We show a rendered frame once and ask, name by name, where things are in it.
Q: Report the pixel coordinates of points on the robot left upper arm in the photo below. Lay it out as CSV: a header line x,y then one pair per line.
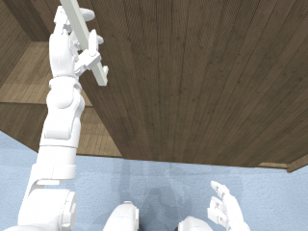
x,y
48,210

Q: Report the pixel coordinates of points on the robot left hand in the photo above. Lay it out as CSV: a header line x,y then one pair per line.
x,y
63,48

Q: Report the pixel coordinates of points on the wardrobe door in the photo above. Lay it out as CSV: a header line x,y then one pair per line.
x,y
292,152
202,82

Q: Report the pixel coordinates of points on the robot right thigh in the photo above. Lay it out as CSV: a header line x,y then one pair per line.
x,y
193,224

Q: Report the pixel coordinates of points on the robot left thigh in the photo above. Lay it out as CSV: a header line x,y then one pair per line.
x,y
125,217

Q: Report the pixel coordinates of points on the robot right forearm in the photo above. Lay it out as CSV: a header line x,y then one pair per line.
x,y
237,225

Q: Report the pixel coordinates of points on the handle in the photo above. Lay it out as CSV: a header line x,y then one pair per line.
x,y
79,26

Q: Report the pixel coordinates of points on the robot right hand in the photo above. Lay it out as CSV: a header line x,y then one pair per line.
x,y
221,212

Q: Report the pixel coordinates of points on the robot thigh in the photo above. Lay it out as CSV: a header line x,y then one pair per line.
x,y
193,224
125,217

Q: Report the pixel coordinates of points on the robot left forearm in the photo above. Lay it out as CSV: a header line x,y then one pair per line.
x,y
59,138

